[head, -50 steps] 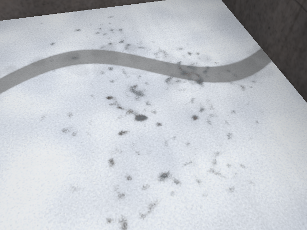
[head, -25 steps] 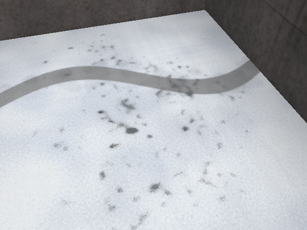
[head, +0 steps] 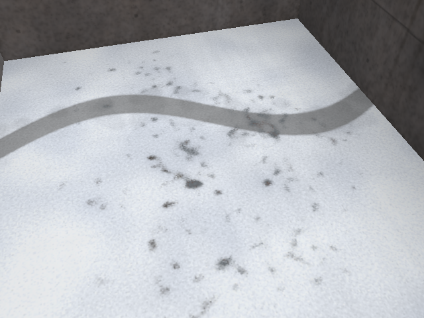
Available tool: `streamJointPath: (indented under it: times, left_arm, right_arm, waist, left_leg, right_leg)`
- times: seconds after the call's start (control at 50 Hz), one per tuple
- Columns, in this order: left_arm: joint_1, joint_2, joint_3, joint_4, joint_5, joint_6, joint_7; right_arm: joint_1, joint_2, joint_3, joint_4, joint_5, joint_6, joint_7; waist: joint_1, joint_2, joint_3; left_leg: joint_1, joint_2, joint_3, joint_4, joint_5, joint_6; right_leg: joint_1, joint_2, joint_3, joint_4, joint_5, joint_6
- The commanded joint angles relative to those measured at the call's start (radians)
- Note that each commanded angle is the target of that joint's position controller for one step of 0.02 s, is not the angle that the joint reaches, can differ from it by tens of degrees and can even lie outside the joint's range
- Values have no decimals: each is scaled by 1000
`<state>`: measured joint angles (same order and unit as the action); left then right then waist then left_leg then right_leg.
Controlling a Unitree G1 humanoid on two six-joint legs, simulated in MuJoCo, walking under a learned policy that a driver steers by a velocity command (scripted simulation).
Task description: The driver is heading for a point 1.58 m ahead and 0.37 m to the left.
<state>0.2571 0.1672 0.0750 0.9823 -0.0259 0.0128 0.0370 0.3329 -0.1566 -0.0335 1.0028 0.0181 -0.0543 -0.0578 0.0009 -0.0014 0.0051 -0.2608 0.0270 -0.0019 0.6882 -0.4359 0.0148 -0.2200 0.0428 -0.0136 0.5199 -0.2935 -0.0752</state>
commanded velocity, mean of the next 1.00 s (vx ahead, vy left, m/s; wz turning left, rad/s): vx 0.43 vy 0.00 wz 0.00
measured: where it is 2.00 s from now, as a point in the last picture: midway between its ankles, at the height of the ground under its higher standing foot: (200, 197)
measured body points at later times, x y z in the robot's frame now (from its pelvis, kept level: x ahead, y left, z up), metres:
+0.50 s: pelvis +0.15 +0.07 +0.01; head +0.16 +0.09 +0.46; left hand +0.34 +0.32 -0.10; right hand +0.07 -0.15 -0.13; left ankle +0.07 +0.16 -0.74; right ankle +0.30 -0.10 -0.66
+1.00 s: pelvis +0.44 +0.01 +0.01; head +0.46 +0.00 +0.46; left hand +0.44 +0.26 -0.13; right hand +0.59 -0.26 -0.10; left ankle +0.54 +0.18 -0.65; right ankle +0.44 -0.07 -0.74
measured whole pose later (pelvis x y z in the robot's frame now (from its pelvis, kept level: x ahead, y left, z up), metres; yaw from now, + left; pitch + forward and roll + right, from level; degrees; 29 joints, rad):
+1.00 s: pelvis +0.44 +0.01 +0.01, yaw +0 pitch +1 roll -2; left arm 0.35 0.20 0.04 1.01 0.01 -0.09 -0.02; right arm 0.14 -0.27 -0.07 0.89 0.01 -0.08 -0.01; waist 0.04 0.04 -0.01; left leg -0.71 0.14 -0.04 1.06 -0.14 0.04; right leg -0.13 0.08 -0.07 0.26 -0.15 -0.08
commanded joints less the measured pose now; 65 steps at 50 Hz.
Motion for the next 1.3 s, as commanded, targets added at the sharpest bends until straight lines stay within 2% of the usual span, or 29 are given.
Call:
streamJointPath:
  times: [0.02, 0.08, 0.16, 0.2, 0.22, 0.24, 0.26, 0.28, 0.32, 0.44, 0.56, 0.66, 0.7, 0.72, 0.74, 0.76, 0.78, 0.8, 0.82, 0.84, 0.88, 0.94, 0.98, 1.08, 1.16, 1.22, 1.26, 1.28, 1.3]
  left_arm:
    - [104, 179, 38, -16, 13, -49, -2]
    - [17, 143, 27, -42, -16, -81, 0]
    - [-2, 201, 45, -54, -32, -64, -5]
    - [-14, 161, 35, -57, -21, -64, -6]
    - [-57, 96, 15, -77, -9, -71, -10]
    - [-73, 22, -3, -109, 4, -84, -11]
    - [-69, 47, 2, -131, -5, -101, -16]
    - [-90, 95, 6, -140, -27, -110, -21]
    - [-53, 133, 17, -115, -17, -111, -23]
    - [-199, 104, 22, -140, -6, -86, -14]
    - [-387, 69, -4, -202, -3, -83, -54]
    - [-447, 108, -10, -242, 4, -97, -89]
    - [-301, 162, 16, -219, 6, -102, -85]
    - [-101, 217, 44, -158, -5, -100, -74]
    - [116, 291, 64, -110, 5, -93, -60]
    - [201, 359, 70, -82, 13, -96, -65]
    - [206, 259, 43, -74, 24, -96, -62]
    - [85, 201, 24, -88, 18, -105, -59]
    - [-24, 156, 5, -114, 18, -113, -59]
    - [-66, 123, -6, -109, 26, -120, -65]
    - [-63, 90, -19, -82, 39, -125, -71]
    - [-20, 132, -17, -51, 33, -130, -59]
    - [23, 159, -14, -36, 32, -127, -46]
    - [113, 197, -14, -12, 17, -121, -32]
    - [193, 205, -9, 25, 9, -102, -29]
    - [190, 225, 2, 31, 10, -83, -24]
    - [146, 237, 4, 18, 13, -72, -24]
    - [129, 215, -5, 0, 23, -71, -23]
    - [233, 121, -34, -18, 29, -88, -31]
  right_arm:
    - [-113, -81, -24, -100, 20, -47, 13]
    - [-82, -95, -32, -83, 9, -68, 32]
    - [17, -50, -25, -8, -1, -60, 48]
    - [151, -52, -34, 46, -4, -46, 47]
    - [269, -88, -45, 78, -10, -47, 47]
    - [318, -229, -65, 64, -21, -45, 48]
    - [310, -266, -64, 55, -45, -56, 57]
    - [192, -228, -52, 24, -43, -65, 55]
    - [54, -163, -25, -14, -33, -67, 71]
    - [134, -137, 1, 15, -34, -63, 44]
    - [196, -141, 8, 35, -14, -59, 37]
    - [205, -189, -15, 57, 0, -37, 32]
    - [157, -232, -31, 50, -1, -29, 28]
    - [119, -222, -29, 34, -9, -24, 30]
    - [104, -190, -15, 4, -27, -27, 34]
    - [273, -29, 27, 6, -22, -49, 58]
    - [225, -102, 5, 26, 20, -83, 69]
    - [77, -175, -15, -27, 41, -96, 70]
    - [-16, -182, -16, -59, 32, -98, 62]
    - [-50, -189, -31, -67, 10, -84, 55]
    - [7, -138, -37, -70, 0, -51, 54]
    - [-36, -121, -39, -100, 3, -26, 43]
    - [-130, -134, -41, -139, -14, -26, 41]
    - [-330, -123, -27, -204, -8, -36, 61]
    - [-442, -130, -19, -254, 1, -39, 85]
    - [-439, -154, -23, -275, 2, -50, 104]
    - [-259, -211, -53, -230, -1, -55, 103]
    - [-59, -271, -79, -173, -4, -54, 96]
    - [95, -368, -102, -142, -24, -50, 91]
  waist:
    - [62, -160, 143]
    - [1, -74, 78]
    - [-58, -86, 26]
    - [-125, -28, 20]
    - [-177, 91, -1]
    - [-164, 349, -28]
    - [-139, 371, -25]
    - [-96, 243, 63]
    - [-42, 105, 85]
    - [-53, 68, 90]
    - [-89, 79, 121]
    - [-78, 101, 139]
    - [15, 144, 33]
    - [113, 144, -84]
    - [180, 57, -255]
    - [90, -260, -476]
    - [128, -228, -480]
    - [106, -160, -253]
    - [68, -32, -154]
    - [35, 12, -91]
    - [-25, -44, -66]
    - [-40, -50, 8]
    - [-19, -38, 39]
    - [40, -39, 61]
    - [77, -40, 92]
    - [51, -62, 72]
    - [-51, -88, -40]
    - [-129, -69, -170]
    - [-113, 129, -349]
  left_leg:
    - [-372, 39, -55, 318, -100, 54]
    - [-376, 93, -70, 202, -6, 72]
    - [20, -3, 77, -128, 191, 21]
    - [241, -51, 114, -156, 170, 12]
    - [357, 43, -35, -226, 100, 40]
    - [404, 267, -399, -399, -7, 126]
    - [343, 388, -767, -551, -303, 277]
    - [271, 391, -746, -558, -439, 285]
    - [190, 283, -507, -548, -217, 205]
    - [201, 188, -194, -577, 367, 153]
    - [236, 189, -90, -586, 474, 147]
    - [334, 227, -47, -510, 643, 137]
    - [344, 226, -38, -347, 1024, 116]
    - [294, 178, -5, -136, 1125, 87]
    - [35, 128, 13, 180, 837, 58]
    - [-331, -86, -45, 564, -44, 0]
    - [-440, -84, -193, 727, -126, 24]
    - [-538, -12, -141, 755, -61, 45]
    - [-500, 50, -107, 700, 55, 57]
    - [-445, 88, -85, 649, 127, 56]
    - [-343, 127, -96, 576, 187, 61]
    - [-397, 141, -68, 471, 245, 36]
    - [-459, 143, -53, 342, 357, 9]
    - [-393, 86, -1, 0, 583, -1]
    - [-453, 69, -9, -117, 527, 14]
    - [-396, 42, 7, -171, 402, 51]
    - [-126, -25, 62, -195, 364, 92]
    - [158, 8, 22, -155, 414, 136]
    - [602, 263, -398, -164, 324, 291]
  right_leg:
    - [63, -392, 605, -449, -473, -236]
    - [127, -316, 413, -415, -197, -147]
    - [-71, -197, 193, -340, -142, -121]
    - [-246, -149, 148, -192, -191, -98]
    - [-355, -88, 73, 75, -105, -50]
    - [-521, -4, -59, 464, -193, 10]
    - [-663, -6, 63, 658, -250, -6]
    - [-751, -87, 98, 752, -160, -21]
    - [-691, -141, 69, 705, 30, -13]
    - [-603, -141, 34, 380, 306, 36]
    - [-523, -117, -5, 136, 435, 39]
    - [-424, -91, -37, 40, 301, 13]
    - [-193, -22, -83, 33, 233, -20]
    - [51, -2, -80, 9, 247, -56]
    - [432, -181, 122, 68, 277, -115]
    - [786, -443, 639, -73, 57, -307]
    - [733, -450, 839, -249, -75, -306]
    - [562, -408, 654, -258, -41, -241]
    - [359, -374, 508, -284, 57, -202]
    - [209, -333, 384, -304, 180, -184]
    - [82, -274, 272, -356, 218, -167]
    - [-4, -249, 169, -403, 276, -170]
    - [-7, -244, 139, -415, 327, -170]
    - [36, -210, 66, -424, 331, -122]
    - [222, -269, 79, -364, 327, -117]
    - [312, -306, 87, -279, 455, -97]
    - [296, -266, 47, -75, 770, -66]
    - [174, -212, -5, 157, 751, -34]
    - [-238, -78, -58, 563, 402, 42]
